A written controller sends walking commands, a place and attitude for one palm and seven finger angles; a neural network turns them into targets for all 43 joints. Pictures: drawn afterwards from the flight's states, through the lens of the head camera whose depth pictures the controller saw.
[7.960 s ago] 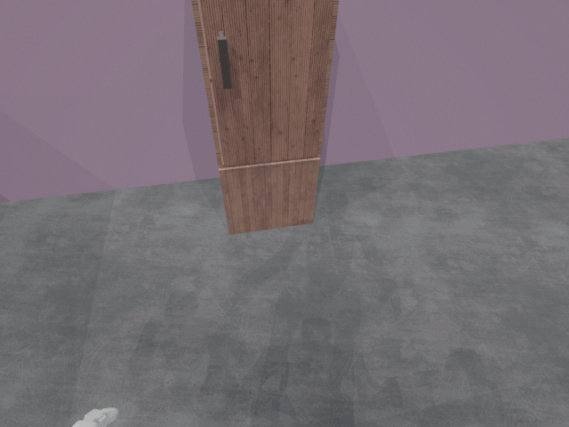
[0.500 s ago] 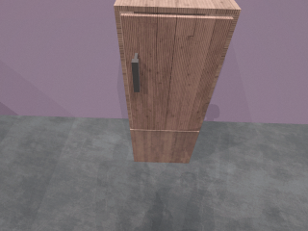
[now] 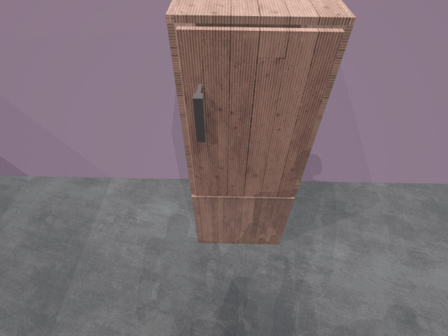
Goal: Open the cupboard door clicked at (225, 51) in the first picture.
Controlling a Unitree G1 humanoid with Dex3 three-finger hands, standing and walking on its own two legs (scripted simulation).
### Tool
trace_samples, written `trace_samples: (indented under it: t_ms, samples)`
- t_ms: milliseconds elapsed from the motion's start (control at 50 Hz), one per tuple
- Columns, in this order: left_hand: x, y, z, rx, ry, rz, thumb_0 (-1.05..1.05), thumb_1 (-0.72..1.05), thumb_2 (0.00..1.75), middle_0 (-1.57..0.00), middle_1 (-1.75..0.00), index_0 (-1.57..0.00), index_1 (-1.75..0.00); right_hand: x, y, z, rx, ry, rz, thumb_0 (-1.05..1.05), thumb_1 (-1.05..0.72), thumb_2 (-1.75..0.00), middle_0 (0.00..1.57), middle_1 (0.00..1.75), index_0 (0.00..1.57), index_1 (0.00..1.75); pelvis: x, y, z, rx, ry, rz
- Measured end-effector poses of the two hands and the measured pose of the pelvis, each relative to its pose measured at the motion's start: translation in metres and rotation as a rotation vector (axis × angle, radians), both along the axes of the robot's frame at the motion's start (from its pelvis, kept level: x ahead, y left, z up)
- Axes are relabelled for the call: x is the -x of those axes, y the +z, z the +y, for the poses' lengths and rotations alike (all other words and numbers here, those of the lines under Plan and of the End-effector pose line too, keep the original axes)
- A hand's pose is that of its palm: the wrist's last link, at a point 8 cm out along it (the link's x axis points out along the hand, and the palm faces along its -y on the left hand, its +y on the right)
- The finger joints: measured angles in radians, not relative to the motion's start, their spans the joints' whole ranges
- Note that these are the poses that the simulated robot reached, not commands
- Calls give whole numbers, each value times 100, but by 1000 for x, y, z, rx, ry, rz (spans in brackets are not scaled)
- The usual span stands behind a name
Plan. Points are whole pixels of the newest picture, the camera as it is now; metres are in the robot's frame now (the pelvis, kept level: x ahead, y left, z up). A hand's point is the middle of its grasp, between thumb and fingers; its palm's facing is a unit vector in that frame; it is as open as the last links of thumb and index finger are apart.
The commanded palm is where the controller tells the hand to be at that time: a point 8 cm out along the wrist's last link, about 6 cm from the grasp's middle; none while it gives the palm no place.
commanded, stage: shuffle to correct the standing spot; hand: left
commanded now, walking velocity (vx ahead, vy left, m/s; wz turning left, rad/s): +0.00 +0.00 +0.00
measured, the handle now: (200, 113) +0.61 +0.10 +0.06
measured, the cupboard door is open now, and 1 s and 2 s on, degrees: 0 0 0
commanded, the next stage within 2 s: come to a stop and stand still in 0.60 s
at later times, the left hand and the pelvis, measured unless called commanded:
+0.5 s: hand out of the picture +0.01 +0.12 -0.17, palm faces +0.06 -0.98 -0.20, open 7.4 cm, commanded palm none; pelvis +0.04 -0.06 -0.01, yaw +0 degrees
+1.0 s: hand out of the picture +0.14 +0.08 -0.17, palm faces +0.08 -0.97 -0.22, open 7.3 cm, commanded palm none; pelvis +0.11 -0.10 +0.00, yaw +0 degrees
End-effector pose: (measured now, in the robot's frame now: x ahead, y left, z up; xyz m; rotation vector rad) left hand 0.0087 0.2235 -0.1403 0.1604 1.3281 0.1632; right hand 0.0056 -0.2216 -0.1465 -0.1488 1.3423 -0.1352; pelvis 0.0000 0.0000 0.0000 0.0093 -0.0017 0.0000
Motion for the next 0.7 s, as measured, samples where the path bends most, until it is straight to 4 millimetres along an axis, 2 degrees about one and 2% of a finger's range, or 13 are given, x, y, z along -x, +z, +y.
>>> trace_samples:
  t_ms: [260, 400, 460, 500, 560, 700]
  samples:
    - [9, -9, -14, 35, -6, 80, 1, 91, 90, -20, -30, -20, -29, -6, 0, -11, 13, -21, 20, 1, -91, -90, 20, 30, 20, 29, -10, -4, -11, -11, -12, 11]
    - [3, -7, -34, 20, -9, 122, 1, 91, 90, -20, -30, -20, -29, -1, -11, -38, 7, -57, 65, 1, -91, -90, 21, 30, 20, 29, -22, -10, -37, -8, -24, 35]
    - [-1, -4, -46, 10, 27, 98, 1, 91, 90, -20, -30, -20, -29, -8, -10, -52, 9, -38, 107, 1, -91, -90, 20, 30, 20, 29, -33, -9, -50, -8, 0, 47]
    - [2, -3, -56, 10, 52, 102, 1, 91, 90, -20, -30, -20, -29, -22, -6, -60, 15, -19, 113, 1, -91, -90, 20, 30, 20, 29, -40, -6, -56, -13, 8, 48]
    - [9, 0, -71, 25, 72, 142, 0, 91, 90, -20, -30, -20, -29, -53, -2, -69, 18, 3, 78, 1, -91, -90, 20, 30, 20, 29, -51, -3, -63, -13, 13, 50]
    - [19, -7, -100, 86, 97, 263, 0, 91, 90, -20, -30, -20, -29, -151, 2, -70, 22, 50, -88, 1, -91, -90, 20, 30, 19, 29, -80, -8, -72, 6, 11, 48]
